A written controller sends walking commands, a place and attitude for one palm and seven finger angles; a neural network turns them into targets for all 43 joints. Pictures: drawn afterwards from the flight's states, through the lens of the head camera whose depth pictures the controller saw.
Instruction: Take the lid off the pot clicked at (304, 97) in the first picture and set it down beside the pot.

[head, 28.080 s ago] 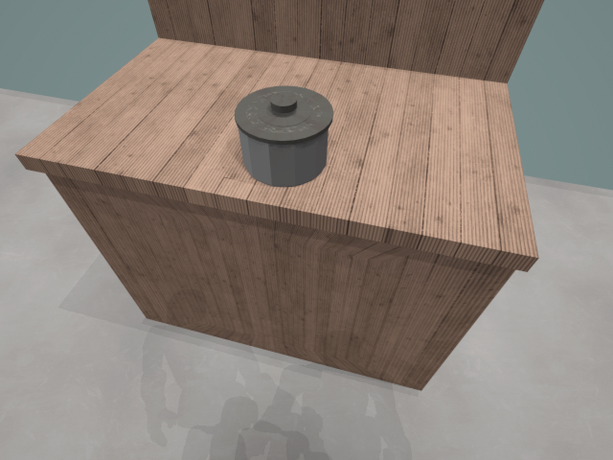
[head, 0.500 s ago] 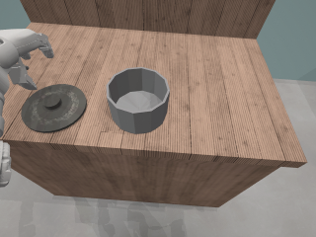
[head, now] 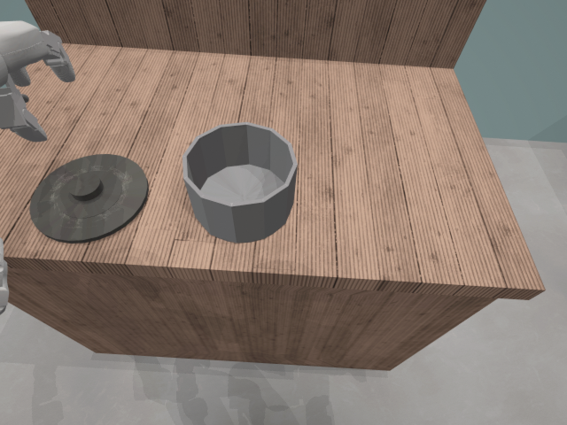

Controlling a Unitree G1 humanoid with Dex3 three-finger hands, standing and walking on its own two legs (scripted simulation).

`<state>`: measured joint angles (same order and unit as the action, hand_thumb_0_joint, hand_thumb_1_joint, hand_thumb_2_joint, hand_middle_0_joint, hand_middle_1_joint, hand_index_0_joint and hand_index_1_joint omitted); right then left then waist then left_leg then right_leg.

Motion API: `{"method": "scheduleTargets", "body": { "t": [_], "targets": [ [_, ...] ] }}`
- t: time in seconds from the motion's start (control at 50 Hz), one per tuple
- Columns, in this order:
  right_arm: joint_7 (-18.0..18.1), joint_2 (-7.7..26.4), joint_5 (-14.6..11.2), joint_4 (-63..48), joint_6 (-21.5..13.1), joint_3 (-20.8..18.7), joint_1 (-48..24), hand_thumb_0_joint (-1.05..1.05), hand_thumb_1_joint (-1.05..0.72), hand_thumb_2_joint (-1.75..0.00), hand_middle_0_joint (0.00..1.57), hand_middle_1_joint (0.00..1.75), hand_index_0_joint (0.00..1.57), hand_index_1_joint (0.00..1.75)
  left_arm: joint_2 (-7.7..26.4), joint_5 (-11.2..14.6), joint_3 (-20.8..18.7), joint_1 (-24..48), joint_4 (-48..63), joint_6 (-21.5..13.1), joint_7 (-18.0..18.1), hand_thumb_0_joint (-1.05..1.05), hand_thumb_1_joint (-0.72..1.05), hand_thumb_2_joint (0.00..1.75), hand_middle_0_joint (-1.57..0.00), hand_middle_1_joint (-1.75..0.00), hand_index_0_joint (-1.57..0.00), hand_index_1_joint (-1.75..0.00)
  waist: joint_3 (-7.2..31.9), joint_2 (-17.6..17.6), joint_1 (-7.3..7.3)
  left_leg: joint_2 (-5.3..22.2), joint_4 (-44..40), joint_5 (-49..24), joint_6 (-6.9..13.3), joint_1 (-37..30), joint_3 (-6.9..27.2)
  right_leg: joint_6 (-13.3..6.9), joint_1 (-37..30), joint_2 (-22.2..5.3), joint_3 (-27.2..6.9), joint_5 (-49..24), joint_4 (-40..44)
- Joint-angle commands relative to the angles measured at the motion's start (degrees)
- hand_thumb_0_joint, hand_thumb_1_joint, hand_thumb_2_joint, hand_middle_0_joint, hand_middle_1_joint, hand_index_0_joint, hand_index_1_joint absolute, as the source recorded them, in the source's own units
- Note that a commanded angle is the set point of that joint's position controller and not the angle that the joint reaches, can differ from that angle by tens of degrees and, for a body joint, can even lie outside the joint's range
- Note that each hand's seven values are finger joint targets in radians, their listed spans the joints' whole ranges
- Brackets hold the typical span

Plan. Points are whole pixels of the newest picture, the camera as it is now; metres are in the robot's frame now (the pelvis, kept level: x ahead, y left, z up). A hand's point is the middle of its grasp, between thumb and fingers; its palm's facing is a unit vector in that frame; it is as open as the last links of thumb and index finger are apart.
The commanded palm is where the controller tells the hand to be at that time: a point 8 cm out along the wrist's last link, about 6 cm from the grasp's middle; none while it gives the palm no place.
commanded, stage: draw the hand back to the body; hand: left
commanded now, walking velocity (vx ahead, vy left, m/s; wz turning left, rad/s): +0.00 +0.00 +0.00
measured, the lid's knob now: (86, 186) +0.47 +0.30 +0.04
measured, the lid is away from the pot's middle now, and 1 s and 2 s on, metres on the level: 0.25 0.25 0.25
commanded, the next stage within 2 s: none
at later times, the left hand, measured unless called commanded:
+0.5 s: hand (14, 142) +0.41 +0.30 +0.18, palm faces -0.26 -0.02 -0.96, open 11.0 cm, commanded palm +0.38 +0.29 +0.26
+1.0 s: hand (61, 122) +0.38 +0.21 +0.24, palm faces +0.45 -0.86 -0.25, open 10.0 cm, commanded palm +0.32 +0.26 +0.25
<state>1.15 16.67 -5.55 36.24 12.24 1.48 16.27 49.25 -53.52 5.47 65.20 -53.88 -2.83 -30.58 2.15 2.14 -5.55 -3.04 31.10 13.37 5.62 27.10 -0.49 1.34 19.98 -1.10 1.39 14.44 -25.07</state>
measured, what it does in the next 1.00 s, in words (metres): shifts its weight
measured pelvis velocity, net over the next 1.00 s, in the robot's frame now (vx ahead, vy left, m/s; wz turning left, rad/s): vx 0.02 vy -0.06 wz -0.04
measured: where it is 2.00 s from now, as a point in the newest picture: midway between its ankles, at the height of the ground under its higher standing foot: outside the picture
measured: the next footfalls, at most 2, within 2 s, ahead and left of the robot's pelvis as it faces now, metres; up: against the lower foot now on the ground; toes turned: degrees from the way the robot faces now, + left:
none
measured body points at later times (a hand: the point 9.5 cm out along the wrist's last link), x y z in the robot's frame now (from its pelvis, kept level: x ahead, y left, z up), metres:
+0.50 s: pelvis -0.01 -0.01 +0.00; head +0.05 -0.01 +0.45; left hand +0.42 +0.30 +0.24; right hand +0.13 -0.26 -0.11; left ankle +0.01 +0.05 -0.73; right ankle -0.03 -0.16 -0.73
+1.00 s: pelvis +0.02 -0.06 +0.01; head +0.03 -0.08 +0.46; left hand +0.35 +0.26 +0.25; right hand +0.15 -0.33 -0.10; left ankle +0.01 +0.05 -0.73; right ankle -0.03 -0.16 -0.73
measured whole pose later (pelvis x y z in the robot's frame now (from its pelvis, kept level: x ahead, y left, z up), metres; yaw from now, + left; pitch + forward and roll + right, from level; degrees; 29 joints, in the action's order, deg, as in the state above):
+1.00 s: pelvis +0.02 -0.06 +0.01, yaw -2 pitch +0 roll +0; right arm 2.5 17.1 -3.2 38.0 -0.9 1.3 13.5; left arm 28.5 5.3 -24.2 15.5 -7.3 -3.9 4.4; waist -1.4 2.8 -0.4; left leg 0.8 24.8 14.4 0.7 9.8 -1.7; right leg -1.9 5.0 2.7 -0.8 15.6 -21.2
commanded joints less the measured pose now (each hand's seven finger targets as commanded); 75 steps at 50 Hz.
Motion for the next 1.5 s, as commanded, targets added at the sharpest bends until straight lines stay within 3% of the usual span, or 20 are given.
{"method": "scheduleTargets", "body": {
  "t": [0.0, 0.1, 0.18, 0.3, 0.36, 0.46, 0.48, 0.52, 0.56, 0.6, 0.68, 0.7, 0.8, 0.9, 0.98, 1.1, 1.2, 1.3, 1.36, 1.48],
  "targets": [
    [0.7, 10.1, 0.2, -5.4, -1.3, -4.0, 1.2, 0.00, -0.90, -0.90, 0.20, 0.30, 0.20, 0.30, 15.4, 0.1, -4.9, 27.7, 13.2, 0.0, 2.0, 0.00, -0.04, 0.71, -0.37, -0.81, -0.37, -0.81, 22.9, 5.8, 0.16, 1.5, -1.4, -24.1, -1.5, -25.4, 4.8, -4.0, 3.0, 4.5, 2.5, -11.5, 1.8],
    [0.2, 10.0, 0.3, -7.3, -0.9, -4.1, 0.1, 0.00, -0.90, -0.90, 0.20, 0.30, 0.20, 0.30, 21.0, 1.0, -11.8, 18.7, 17.4, -0.7, 2.3, 0.00, -0.04, 0.71, -0.37, -0.81, -0.37, -0.81, 25.7, 5.9, 1.53, 1.5, -0.8, -29.2, -1.6, -25.9, 5.1, -4.1, 0.4, 4.4, 2.2, -13.9, 1.1],
    [-0.4, 9.2, 0.2, -8.6, -0.2, -3.9, -2.3, 0.00, -0.90, -0.90, 0.20, 0.30, 0.20, 0.30, 17.0, 2.3, -9.9, 13.8, 21.1, 0.3, 1.6, 0.00, -0.04, 0.71, -0.37, -0.81, -0.37, -0.81, 22.6, 5.6, 1.50, 1.7, -1.1, -28.1, -1.4, -24.9, 5.0, -3.6, 1.6, 4.5, 2.4, -12.3, 1.4],
    [-0.9, 9.4, 0.3, -9.9, -0.4, -3.9, -3.7, 0.00, -0.90, -0.90, 0.20, 0.30, 0.20, 0.30, 21.9, 4.2, -15.9, 7.1, 30.4, 0.6, 1.9, 0.00, -0.04, 0.71, -0.37, -0.81, -0.37, -0.81, 25.2, 6.6, 2.40, 1.8, -0.5, -32.6, -1.4, -27.6, 5.5, -3.6, -0.5, 4.3, 2.2, -13.9, 1.6],
    [-0.8, 8.8, -0.1, -9.8, 0.0, -3.4, -5.2, 0.00, -0.90, -0.90, 0.20, 0.30, 0.20, 0.30, 17.7, 5.1, -13.1, 5.3, 28.0, 1.9, 1.2, 0.00, -0.04, 0.71, -0.37, -0.81, -0.37, -0.81, 19.6, 3.4, 2.03, 1.5, -2.3, -23.9, -1.2, -23.3, 4.9, -3.3, 0.3, 4.4, 2.8, -10.7, 2.2],
    [-1.0, 7.9, 0.1, -11.2, -0.4, -3.2, -8.0, 0.00, -0.90, -0.90, 0.20, 0.30, 0.20, 0.30, 15.0, 5.5, -11.7, 3.3, 37.3, 2.3, 1.7, 0.00, -0.04, 0.71, -0.37, -0.81, -0.37, -0.81, 22.4, 6.5, 2.61, 1.6, -2.2, -25.9, -1.6, -27.8, 6.1, -3.5, 0.7, 4.4, 2.7, -9.6, 2.3],
    [0.0, 3.9, -0.3, -14.0, -5.4, -3.0, 0.8, 0.00, -0.90, -0.90, 0.20, 0.30, 0.20, 0.30, -1.7, 39.3, -19.2, 10.5, 41.6, -2.5, 12.9, 0.00, -0.04, 0.71, -0.37, -0.81, -0.37, -0.81, 19.0, 6.4, 0.88, 6.7, -5.3, -14.5, -4.6, -37.8, 8.4, -5.2, 4.4, 3.9, 3.3, -4.8, 3.1],
    [1.7, 5.3, 0.7, -11.3, -8.1, -1.3, -2.7, 0.00, -0.90, -0.90, 0.20, 0.30, 0.20, 0.30, -3.7, 42.4, -17.8, -3.0, 34.6, -3.6, 22.0, 0.00, -0.04, 0.71, -0.37, -0.81, -0.37, -0.81, 13.0, 2.9, 2.06, 9.1, -10.6, -1.3, -4.7, -36.3, 12.3, -5.4, 4.7, 3.5, 1.8, 2.2, 4.2],
    [2.9, 6.9, 0.8, -10.7, -9.6, -1.2, -4.5, 0.00, -0.90, -0.90, 0.20, 0.30, 0.20, 0.30, -3.1, 49.9, -21.5, -6.8, 34.7, -3.6, 26.8, 0.00, -0.04, 0.71, -0.37, -0.81, -0.37, -0.81, 12.1, -2.5, 3.04, 7.4, -10.9, 0.8, -3.2, -30.6, 8.4, -5.0, -1.3, 2.9, 0.1, -2.4, 5.6],
    [3.3, 7.6, 1.2, -8.7, -10.6, -1.1, -4.9, 0.00, -0.90, -0.90, 0.20, 0.30, 0.20, 0.30, -0.7, 52.7, -24.5, -4.0, 38.0, -3.9, 30.2, 0.00, -0.02, 0.72, -0.37, -0.80, -0.37, -0.80, 11.7, -0.5, 3.11, 6.1, -10.0, -2.0, -2.8, -28.3, 5.2, -4.6, -5.0, 2.2, -0.8, -6.3, 6.3],
    [3.0, 6.2, 2.4, -9.1, -14.7, -0.6, -7.3, 0.00, -0.90, -0.90, 0.20, 0.30, 0.20, 0.30, 1.9, 54.8, -30.8, -5.1, 54.4, -6.6, 34.7, 0.00, 0.07, 0.73, -0.35, -0.75, -0.35, -0.75, 17.4, 13.8, 5.36, 6.5, -10.0, -15.3, -4.9, -35.0, 6.1, -5.0, -9.1, 2.4, -0.2, -10.4, 5.0],
    [2.8, 6.6, 2.9, -8.2, -15.1, -0.9, -7.3, 0.00, -0.90, -0.90, 0.20, 0.30, 0.20, 0.30, 4.7, 55.1, -34.6, -9.8, 54.0, -6.7, 35.5, 0.00, 0.10, 0.74, -0.35, -0.73, -0.35, -0.73, 15.9, 13.1, 5.91, 6.6, -8.9, -18.5, -4.8, -33.4, 5.0, -5.0, -10.6, 2.3, -0.4, -12.4, 5.1],
    [2.1, 6.5, 2.6, -7.3, -15.2, -2.0, -7.6, 0.00, -0.90, -0.90, 0.20, 0.30, 0.20, 0.30, -4.4, 57.8, -31.9, -26.4, 47.5, -4.4, 35.3, 0.00, 0.22, 0.76, -0.33, -0.67, -0.33, -0.67, 8.6, 0.0, 5.47, 5.5, -7.9, -16.1, -3.3, -24.3, 0.0, -3.9, -14.4, 2.2, -0.1, -17.8, 5.2],
    [1.7, 6.3, 2.2, -7.7, -16.4, -2.4, -9.9, 0.00, -0.90, -0.90, 0.20, 0.30, 0.20, 0.30, -3.6, 59.1, -33.5, -29.2, 60.1, -5.1, 35.2, 0.00, 0.33, 0.79, -0.30, -0.61, -0.30, -0.61, 12.9, 3.3, 5.84, 4.3, -5.6, -22.7, -2.3, -27.8, -1.7, -3.0, -16.2, 1.3, -1.1, -26.3, 4.2],
    [2.1, 6.4, 2.3, -6.5, -16.8, -2.7, -10.0, 0.00, -0.90, -0.90, 0.20, 0.30, 0.20, 0.30, -1.2, 59.2, -37.8, -32.8, 61.4, -4.7, 36.1, 0.00, 0.43, 0.81, -0.29, -0.56, -0.29, -0.56, 13.1, -0.2, 6.70, 3.6, -5.1, -24.9, -2.0, -28.0, -2.4, -2.3, -17.6, 1.2, -1.4, -32.6, 3.8],
    [2.0, 5.5, 2.0, -6.7, -17.3, -3.1, -11.7, 0.00, -0.90, -0.90, 0.20, 0.30, 0.20, 0.30, -8.4, 60.1, -33.0, -38.9, 64.7, -5.1, 35.7, 0.00, 0.57, 0.83, -0.26, -0.48, -0.26, -0.48, 9.9, 1.4, 5.84, 2.8, -5.2, -19.3, -2.0, -28.0, -3.3, -1.7, -15.4, 0.7, -1.7, -29.9, 5.0],
    [2.4, 5.3, 2.5, -6.6, -17.4, -2.8, -13.1, 0.00, -0.90, -0.90, 0.20, 0.30, 0.20, 0.30, -3.5, 60.6, -39.0, -42.5, 68.4, -6.1, 36.4, 0.00, 0.69, 0.86, -0.24, -0.42, -0.24, -0.42, 10.2, -0.7, 7.03, 2.7, -5.9, -17.7, -2.0, -27.8, -3.1, -1.4, -16.9, 0.3, -2.3, -29.8, 5.6],
    [2.3, 4.1, 2.5, -7.1, -18.1, -2.6, -14.3, 0.00, -0.90, -0.90, 0.20, 0.30, 0.20, 0.30, -10.7, 61.0, -34.1, -46.1, 71.0, -6.3, 35.7, 0.00, 0.81, 0.88, -0.22, -0.35, -0.22, -0.35, 7.3, 1.2, 6.58, 2.8, -6.5, -17.4, -2.2, -29.2, -3.3, -1.8, -14.5, 0.9, -1.9, -26.6, 6.7],
    [2.5, 4.3, 2.8, -6.9, -17.5, -2.5, -14.2, 0.00, -0.90, -0.90, 0.20, 0.30, 0.20, 0.30, -10.3, 61.3, -35.5, -50.8, 68.6, -5.1, 35.8, 0.00, 0.88, 0.90, -0.20, -0.31, -0.20, -0.31, 5.0, -2.3, 7.46, 3.0, -7.4, -15.6, -2.1, -28.0, -3.1, -1.7, -14.1, 1.4, -1.8, -24.1, 7.5],
    [2.8, 3.3, 3.4, -7.6, -18.2, -2.1, -16.2, 0.00, -0.90, -0.90, 0.20, 0.30, 0.20, 0.30, -11.0, 61.4, -35.6, -53.2, 77.9, -6.5, 35.7, 0.00, 0.90, 0.90, -0.20, -0.30, -0.20, -0.30, 7.1, 0.6, 8.16, 2.9, -8.0, -16.5, -2.2, -30.0, -2.7, -2.1, -15.3, 1.3, -2.0, -23.3, 8.0]
  ]
}}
